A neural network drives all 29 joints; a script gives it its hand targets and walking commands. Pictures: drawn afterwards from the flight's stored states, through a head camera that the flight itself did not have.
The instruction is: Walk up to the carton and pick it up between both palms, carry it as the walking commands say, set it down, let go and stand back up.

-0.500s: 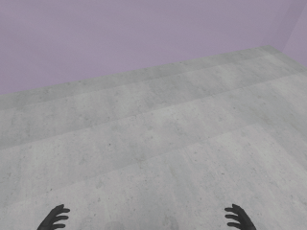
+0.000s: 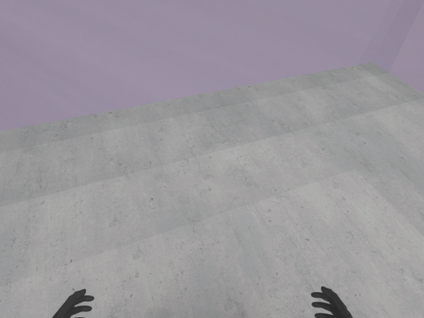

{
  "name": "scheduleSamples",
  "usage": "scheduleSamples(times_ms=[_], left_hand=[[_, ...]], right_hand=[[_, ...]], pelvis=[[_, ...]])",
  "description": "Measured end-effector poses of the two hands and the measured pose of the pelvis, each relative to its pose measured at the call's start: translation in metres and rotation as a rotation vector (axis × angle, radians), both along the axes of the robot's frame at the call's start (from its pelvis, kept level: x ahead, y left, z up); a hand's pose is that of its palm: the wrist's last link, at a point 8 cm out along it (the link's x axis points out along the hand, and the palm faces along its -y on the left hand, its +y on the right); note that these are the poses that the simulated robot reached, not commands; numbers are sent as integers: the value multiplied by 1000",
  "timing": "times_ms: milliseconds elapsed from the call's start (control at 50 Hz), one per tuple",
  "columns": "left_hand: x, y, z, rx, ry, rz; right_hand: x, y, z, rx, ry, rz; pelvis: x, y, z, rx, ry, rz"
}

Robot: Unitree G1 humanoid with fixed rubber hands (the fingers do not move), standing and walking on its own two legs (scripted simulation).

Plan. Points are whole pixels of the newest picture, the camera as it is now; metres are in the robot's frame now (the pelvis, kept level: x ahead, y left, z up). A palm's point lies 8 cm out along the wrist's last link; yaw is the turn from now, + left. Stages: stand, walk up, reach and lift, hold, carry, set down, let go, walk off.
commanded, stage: walk up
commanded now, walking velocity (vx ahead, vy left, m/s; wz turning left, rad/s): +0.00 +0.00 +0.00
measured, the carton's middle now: out of the picture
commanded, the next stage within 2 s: none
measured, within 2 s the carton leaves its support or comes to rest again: neither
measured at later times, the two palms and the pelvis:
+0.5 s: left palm out of the picture -0.05 +0.45 -0.07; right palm (272, 257) +0.26 -0.13 -0.06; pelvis -0.01 +0.08 +0.00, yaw +26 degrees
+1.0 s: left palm out of the picture -0.19 +0.54 -0.06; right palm (144, 222) +0.33 +0.16 -0.06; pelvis +0.00 +0.24 +0.01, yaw +49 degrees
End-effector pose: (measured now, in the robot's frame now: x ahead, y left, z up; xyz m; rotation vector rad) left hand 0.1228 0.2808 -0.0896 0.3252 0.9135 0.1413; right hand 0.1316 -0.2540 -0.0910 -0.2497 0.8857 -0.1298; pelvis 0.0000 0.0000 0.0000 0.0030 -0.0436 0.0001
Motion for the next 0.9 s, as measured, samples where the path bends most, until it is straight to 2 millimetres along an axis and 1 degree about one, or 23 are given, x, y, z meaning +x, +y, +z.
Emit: scheduleSamples(times_ms=[80,120,160,220,260,320,360,380,420,480,560,640,720,780,840,860,900], left_hand=[[-4,1,-1,1,8,5],[-8,5,0,9,-1,18],[-20,20,4,31,-26,71],[-56,53,7,80,-15,170],[-85,76,8,112,10,233],[-125,109,7,144,51,309],[-143,132,5,155,64,345],[-148,141,4,159,63,358],[-156,153,5,162,52,389],[-169,163,13,158,57,424],[-197,172,25,172,109,481],[-241,178,35,199,165,581],[-274,188,38,204,168,679],[-293,199,31,181,158,738],[-309,219,19,155,142,791],[-312,225,16,147,134,805],[-315,234,16,131,121,829]], right_hand=[[-1,0,0,0,1,-1],[-1,1,-1,11,30,28],[3,6,-3,15,82,99],[26,16,-1,-4,124,225],[48,28,3,-21,124,308],[86,55,14,-47,93,408],[106,76,19,-66,61,447],[113,84,20,-73,47,458],[119,101,22,-80,47,487],[124,120,28,-81,58,516],[138,148,30,-52,45,558],[155,188,28,-32,50,639],[173,243,29,-22,54,753],[186,290,31,-22,39,830],[196,342,31,-27,5,896],[197,356,30,-29,-3,915],[197,377,31,-37,-1,940]], pelvis=[[-2,0,0,0,-2,0],[-3,0,0,-2,0,17],[-4,2,1,-13,14,78],[-8,10,0,-35,36,179],[-9,17,-1,-48,48,238],[-10,34,-4,-67,59,312],[-9,49,-7,-75,62,349],[-9,56,-10,-73,55,365],[-10,67,-9,-57,46,401],[-10,79,-2,-34,40,436],[-7,91,6,-15,58,474],[-5,107,10,-20,86,555],[-3,128,11,-52,85,657],[-1,150,8,-74,74,724],[-1,180,0,-83,70,783],[-2,189,-2,-71,68,802],[-4,204,0,-54,62,832]])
